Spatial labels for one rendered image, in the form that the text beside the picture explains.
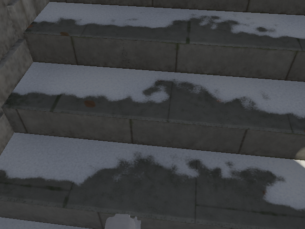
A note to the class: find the left robot thigh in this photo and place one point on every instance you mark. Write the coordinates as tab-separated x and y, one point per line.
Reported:
123	221

